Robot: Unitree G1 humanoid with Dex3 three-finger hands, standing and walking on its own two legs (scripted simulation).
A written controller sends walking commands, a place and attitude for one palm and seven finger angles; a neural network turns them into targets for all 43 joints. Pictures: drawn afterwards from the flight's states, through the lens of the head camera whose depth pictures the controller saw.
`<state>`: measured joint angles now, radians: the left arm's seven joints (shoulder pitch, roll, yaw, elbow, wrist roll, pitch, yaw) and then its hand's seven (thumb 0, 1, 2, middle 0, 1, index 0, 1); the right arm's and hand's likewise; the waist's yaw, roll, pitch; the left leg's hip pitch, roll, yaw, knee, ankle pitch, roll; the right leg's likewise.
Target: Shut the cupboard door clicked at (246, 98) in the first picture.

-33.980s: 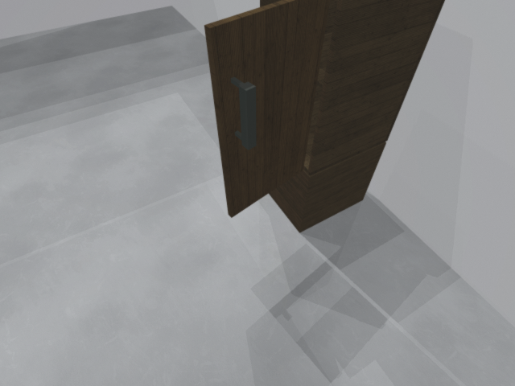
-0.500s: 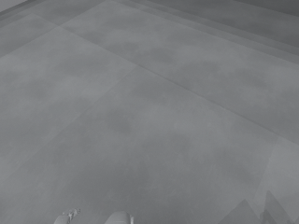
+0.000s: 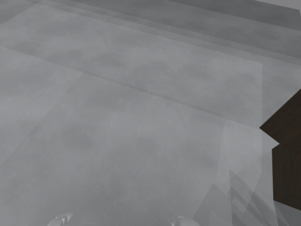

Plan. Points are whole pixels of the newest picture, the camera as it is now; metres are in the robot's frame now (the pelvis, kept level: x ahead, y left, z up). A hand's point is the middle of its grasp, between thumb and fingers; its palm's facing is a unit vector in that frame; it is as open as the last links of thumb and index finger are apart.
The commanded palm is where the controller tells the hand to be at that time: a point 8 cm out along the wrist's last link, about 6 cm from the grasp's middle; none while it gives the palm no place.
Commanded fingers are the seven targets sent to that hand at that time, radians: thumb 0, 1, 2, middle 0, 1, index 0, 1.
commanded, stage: turn to face it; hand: left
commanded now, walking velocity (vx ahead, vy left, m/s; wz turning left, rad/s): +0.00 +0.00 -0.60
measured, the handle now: out of the picture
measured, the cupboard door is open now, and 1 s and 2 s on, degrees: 61 61 61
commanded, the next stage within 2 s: take the last steps up to it in 1.26 s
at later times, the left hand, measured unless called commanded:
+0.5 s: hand (99, 211) +0.17 +0.17 -0.18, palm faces -0.26 -0.95 -0.20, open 7.4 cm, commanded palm none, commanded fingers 0.00 0.90 0.90 -0.20 -0.30 -0.20 -0.30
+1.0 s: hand (130, 192) +0.23 +0.08 -0.16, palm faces -0.55 -0.79 -0.26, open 7.4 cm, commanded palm none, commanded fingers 0.00 0.90 0.90 -0.20 -0.30 -0.20 -0.30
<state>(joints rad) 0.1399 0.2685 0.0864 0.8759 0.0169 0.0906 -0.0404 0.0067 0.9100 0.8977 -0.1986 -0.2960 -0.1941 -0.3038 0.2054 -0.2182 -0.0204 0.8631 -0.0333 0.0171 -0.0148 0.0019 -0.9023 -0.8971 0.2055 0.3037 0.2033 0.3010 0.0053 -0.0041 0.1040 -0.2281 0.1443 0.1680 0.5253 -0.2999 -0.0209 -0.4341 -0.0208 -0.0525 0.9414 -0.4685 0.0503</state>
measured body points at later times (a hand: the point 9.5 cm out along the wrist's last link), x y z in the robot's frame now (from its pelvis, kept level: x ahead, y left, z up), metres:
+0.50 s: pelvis +0.03 +0.00 -0.01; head +0.08 +0.01 +0.43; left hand +0.18 +0.22 -0.17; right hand +0.06 -0.28 -0.13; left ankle +0.08 +0.10 -0.74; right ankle -0.01 -0.13 -0.72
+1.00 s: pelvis +0.03 -0.03 +0.00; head +0.06 -0.07 +0.44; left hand +0.26 +0.12 -0.14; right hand -0.07 -0.30 -0.15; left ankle +0.09 +0.09 -0.68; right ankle -0.03 -0.13 -0.74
